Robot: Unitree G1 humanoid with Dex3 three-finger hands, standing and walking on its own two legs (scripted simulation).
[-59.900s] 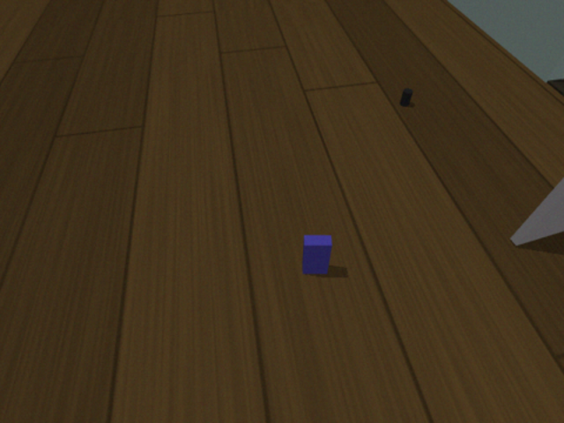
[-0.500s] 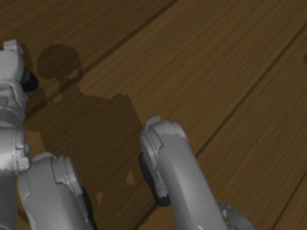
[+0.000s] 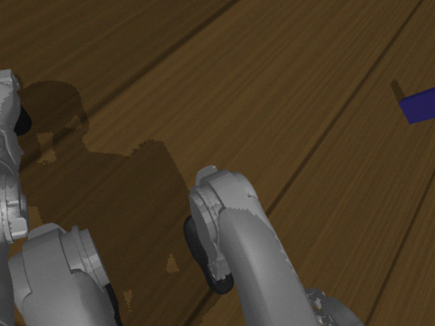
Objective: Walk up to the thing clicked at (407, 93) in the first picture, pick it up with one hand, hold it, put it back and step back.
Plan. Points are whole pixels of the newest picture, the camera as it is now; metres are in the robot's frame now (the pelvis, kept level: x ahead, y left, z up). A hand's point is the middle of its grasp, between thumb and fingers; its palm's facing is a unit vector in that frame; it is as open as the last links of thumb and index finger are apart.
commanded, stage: rest palm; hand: left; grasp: from above
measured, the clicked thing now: (9, 116) +0.53 +0.21 -0.26
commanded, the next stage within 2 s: close in 0.42 s
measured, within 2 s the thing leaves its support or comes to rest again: neither
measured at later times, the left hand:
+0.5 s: hand (6, 128) +0.49 +0.21 -0.22, palm faces -0.43 -0.09 -0.90, open 12.4 cm
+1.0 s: hand (7, 127) +0.49 +0.21 -0.23, palm faces -0.44 -0.10 -0.89, open 10.8 cm
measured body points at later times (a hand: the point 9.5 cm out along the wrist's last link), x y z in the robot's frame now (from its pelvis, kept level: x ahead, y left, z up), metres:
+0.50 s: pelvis +0.00 +0.00 +0.00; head +0.28 +0.08 +0.35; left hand +0.51 +0.22 -0.17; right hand +0.01 -0.25 -0.07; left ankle +0.06 +0.13 -0.27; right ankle +0.11 -0.13 -0.27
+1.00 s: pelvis +0.00 +0.00 +0.01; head +0.29 +0.09 +0.34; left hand +0.51 +0.22 -0.18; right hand +0.00 -0.25 -0.06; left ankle +0.06 +0.13 -0.27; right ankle +0.11 -0.13 -0.27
